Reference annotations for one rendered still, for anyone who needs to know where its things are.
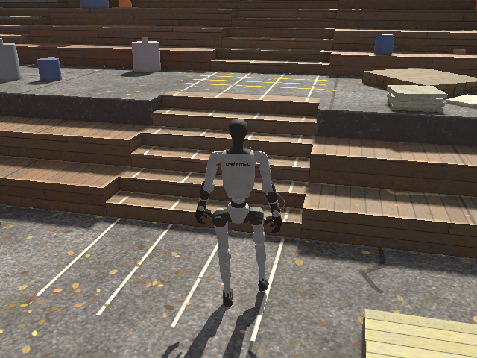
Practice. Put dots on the robot head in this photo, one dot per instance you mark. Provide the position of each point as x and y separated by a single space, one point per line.
238 131

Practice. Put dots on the left robot thigh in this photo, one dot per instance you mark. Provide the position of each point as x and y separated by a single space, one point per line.
220 221

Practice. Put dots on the robot left hand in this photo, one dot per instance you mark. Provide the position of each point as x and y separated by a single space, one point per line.
199 213

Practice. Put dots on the right robot upper arm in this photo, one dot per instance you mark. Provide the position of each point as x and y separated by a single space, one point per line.
265 171

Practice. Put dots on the left robot upper arm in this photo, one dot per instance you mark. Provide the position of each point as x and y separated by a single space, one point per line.
211 169

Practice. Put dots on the robot right hand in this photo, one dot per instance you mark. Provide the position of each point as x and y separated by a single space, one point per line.
277 222

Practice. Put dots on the left robot forearm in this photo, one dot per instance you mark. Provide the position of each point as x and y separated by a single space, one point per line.
203 199

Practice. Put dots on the right robot forearm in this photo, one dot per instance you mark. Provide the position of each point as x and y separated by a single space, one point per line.
273 202

